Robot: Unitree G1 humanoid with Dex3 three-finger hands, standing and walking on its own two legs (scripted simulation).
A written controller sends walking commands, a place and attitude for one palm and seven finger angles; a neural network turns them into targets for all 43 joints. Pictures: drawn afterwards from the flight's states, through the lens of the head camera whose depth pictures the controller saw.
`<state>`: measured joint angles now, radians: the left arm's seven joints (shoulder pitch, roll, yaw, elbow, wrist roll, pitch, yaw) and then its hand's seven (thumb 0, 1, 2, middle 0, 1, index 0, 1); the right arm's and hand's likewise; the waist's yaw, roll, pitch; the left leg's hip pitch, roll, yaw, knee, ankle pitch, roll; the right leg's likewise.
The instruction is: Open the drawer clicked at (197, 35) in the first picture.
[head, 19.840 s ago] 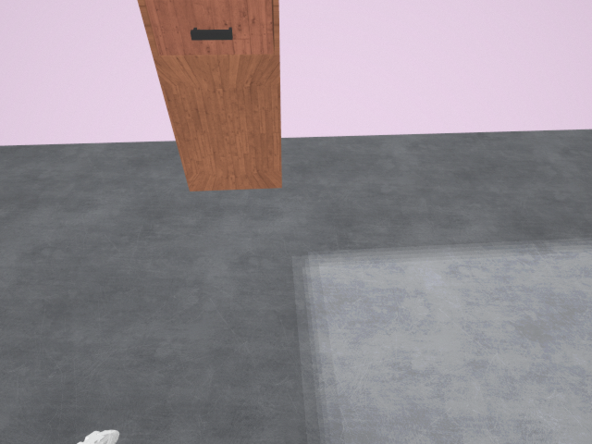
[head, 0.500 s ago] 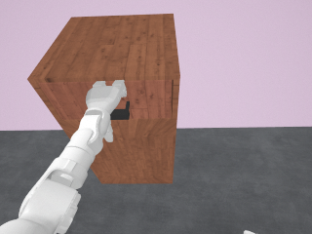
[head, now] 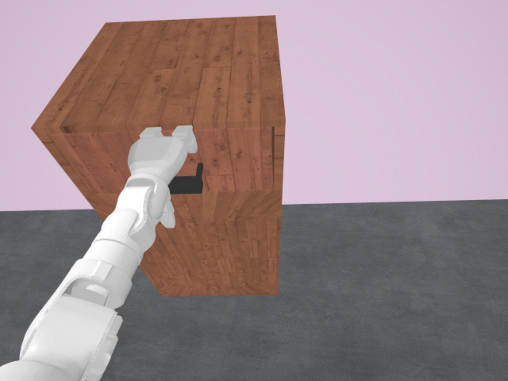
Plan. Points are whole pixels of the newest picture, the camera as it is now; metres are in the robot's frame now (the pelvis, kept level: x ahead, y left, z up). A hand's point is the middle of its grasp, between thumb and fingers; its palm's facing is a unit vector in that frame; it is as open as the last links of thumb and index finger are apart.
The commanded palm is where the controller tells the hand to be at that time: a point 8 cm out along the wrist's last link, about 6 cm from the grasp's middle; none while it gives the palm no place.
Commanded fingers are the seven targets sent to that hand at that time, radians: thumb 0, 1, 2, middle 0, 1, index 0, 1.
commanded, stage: lower the fingers behind the handle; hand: left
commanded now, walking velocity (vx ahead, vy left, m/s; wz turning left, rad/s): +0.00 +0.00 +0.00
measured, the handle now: (168, 177) +0.50 +0.19 +0.01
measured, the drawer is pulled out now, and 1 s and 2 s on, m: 0.00 0.00 0.00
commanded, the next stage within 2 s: lift the fingers back up to retry in 1.62 s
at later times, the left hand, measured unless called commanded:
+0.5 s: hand (165, 189) +0.44 +0.17 +0.04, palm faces -0.01 -0.05 -1.00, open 13.8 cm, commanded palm +0.42 +0.18 +0.10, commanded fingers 0.00 -0.50 0.30 -0.30 -1.20 -0.30 -1.20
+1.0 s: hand (177, 192) +0.45 +0.16 +0.02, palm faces +0.00 -0.05 -1.00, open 13.7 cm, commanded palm +0.42 +0.17 +0.06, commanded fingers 0.00 -0.50 0.30 -0.30 -1.20 -0.30 -1.20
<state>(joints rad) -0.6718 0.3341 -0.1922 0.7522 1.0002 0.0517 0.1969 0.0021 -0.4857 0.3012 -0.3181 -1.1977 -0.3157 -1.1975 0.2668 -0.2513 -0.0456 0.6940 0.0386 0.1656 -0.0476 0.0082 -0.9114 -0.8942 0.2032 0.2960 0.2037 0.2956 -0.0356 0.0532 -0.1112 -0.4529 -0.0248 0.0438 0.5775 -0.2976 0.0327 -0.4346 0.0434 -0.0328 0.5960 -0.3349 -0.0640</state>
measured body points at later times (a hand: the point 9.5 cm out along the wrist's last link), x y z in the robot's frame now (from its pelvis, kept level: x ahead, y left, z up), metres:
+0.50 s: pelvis +0.00 +0.00 -0.01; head +0.05 -0.01 +0.44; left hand +0.43 +0.17 +0.10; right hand +0.08 -0.26 -0.14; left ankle -0.01 +0.10 -0.73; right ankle -0.03 -0.08 -0.73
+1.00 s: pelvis +0.00 +0.01 -0.01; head +0.06 +0.00 +0.43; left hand +0.44 +0.16 +0.07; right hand +0.04 -0.25 -0.15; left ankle -0.01 +0.10 -0.73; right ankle -0.03 -0.08 -0.73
